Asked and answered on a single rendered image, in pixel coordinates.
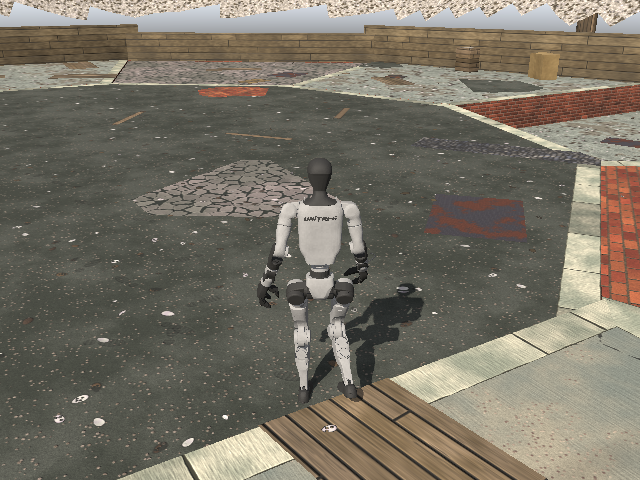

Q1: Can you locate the robot right hand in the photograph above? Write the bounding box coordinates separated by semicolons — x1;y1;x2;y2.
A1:
344;266;368;284

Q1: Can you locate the robot left upper arm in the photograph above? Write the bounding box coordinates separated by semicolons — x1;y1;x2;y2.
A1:
273;201;299;258

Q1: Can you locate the robot right shin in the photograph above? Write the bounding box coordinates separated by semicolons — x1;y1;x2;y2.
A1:
332;323;353;386

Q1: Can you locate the robot right forearm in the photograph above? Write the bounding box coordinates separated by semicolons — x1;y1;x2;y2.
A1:
354;240;369;272

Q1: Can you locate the left robot thigh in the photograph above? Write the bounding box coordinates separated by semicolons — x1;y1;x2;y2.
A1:
286;279;311;347

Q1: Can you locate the robot left hand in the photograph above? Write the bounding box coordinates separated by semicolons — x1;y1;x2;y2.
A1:
257;281;279;308

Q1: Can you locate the robot left forearm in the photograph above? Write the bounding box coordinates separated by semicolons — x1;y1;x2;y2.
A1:
261;243;283;287

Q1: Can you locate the robot right upper arm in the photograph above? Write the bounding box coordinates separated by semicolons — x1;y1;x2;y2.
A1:
341;201;365;255

